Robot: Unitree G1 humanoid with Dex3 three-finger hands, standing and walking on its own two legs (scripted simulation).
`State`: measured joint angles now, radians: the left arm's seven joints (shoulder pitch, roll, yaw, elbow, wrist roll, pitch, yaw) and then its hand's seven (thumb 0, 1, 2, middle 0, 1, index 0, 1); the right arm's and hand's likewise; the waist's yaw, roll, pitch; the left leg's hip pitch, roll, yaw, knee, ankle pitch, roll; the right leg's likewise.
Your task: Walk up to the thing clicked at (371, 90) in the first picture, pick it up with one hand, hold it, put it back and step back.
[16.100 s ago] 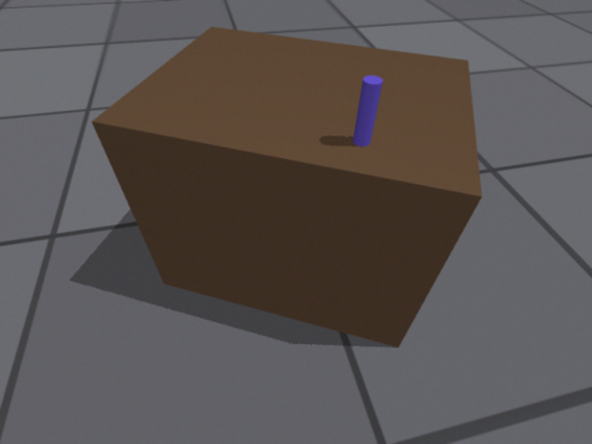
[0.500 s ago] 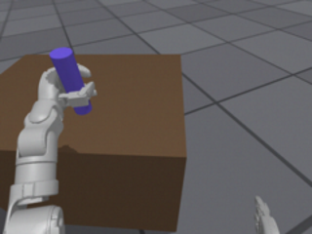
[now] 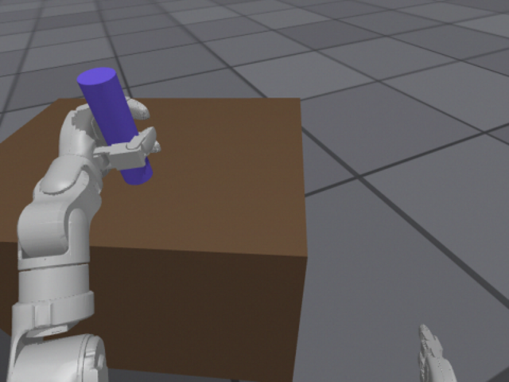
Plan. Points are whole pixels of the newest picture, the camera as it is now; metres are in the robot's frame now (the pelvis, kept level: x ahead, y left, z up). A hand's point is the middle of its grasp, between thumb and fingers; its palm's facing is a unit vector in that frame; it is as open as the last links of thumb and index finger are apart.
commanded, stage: hold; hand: left
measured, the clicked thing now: (120, 132) +0.36 +0.19 +0.28
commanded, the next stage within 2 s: none
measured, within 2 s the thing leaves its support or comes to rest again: neither
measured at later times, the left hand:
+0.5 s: hand (131, 126) +0.35 +0.17 +0.29, palm faces +0.07 -1.00 -0.01, open 5.5 cm
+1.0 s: hand (128, 128) +0.34 +0.17 +0.29, palm faces +0.07 -1.00 -0.01, open 5.5 cm
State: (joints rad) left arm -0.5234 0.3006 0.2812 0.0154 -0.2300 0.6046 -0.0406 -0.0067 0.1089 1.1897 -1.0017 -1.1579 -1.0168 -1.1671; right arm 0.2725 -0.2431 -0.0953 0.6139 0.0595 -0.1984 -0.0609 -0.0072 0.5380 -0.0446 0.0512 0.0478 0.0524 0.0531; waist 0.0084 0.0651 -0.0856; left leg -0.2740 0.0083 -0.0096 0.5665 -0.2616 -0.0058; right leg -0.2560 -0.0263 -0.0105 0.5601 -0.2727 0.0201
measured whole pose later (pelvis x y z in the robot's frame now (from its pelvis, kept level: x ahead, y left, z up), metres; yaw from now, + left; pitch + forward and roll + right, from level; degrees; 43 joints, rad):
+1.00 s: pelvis +0.01 +0.00 +0.00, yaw +0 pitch -2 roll +0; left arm -0.53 0.31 0.30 -0.14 -0.26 0.78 -0.05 -0.01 0.11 1.19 -1.00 -1.15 -1.02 -1.17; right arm 0.27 -0.25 -0.09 0.63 0.08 -0.23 -0.02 -0.01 0.53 -0.05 0.05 0.05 0.05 0.05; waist 0.03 0.08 -0.10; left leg -0.26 0.01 -0.01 0.57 -0.28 0.00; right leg -0.24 -0.03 -0.01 0.56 -0.28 0.02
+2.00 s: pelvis +0.01 +0.00 +0.00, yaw +0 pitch -2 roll +0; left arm -0.59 0.33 0.31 -0.10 -0.26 0.80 -0.05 -0.01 0.11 1.19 -1.00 -1.16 -1.01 -1.17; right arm 0.25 -0.24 -0.08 0.66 0.07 -0.25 -0.03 -0.01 0.54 -0.05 0.05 0.05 0.05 0.05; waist 0.03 0.08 -0.10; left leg -0.27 0.01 -0.01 0.58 -0.28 0.00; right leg -0.25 -0.03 -0.01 0.57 -0.28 0.02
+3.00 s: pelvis +0.00 +0.00 +0.00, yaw +0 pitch -2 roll +0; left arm -0.63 0.33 0.30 0.01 -0.26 0.80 -0.04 -0.01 0.11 1.18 -1.00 -1.17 -1.01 -1.17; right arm 0.25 -0.24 -0.07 0.68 0.07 -0.27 -0.04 -0.01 0.56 -0.04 0.05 0.05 0.05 0.05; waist 0.02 0.08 -0.10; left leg -0.28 0.01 -0.01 0.57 -0.26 -0.01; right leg -0.26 -0.03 -0.01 0.57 -0.28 0.02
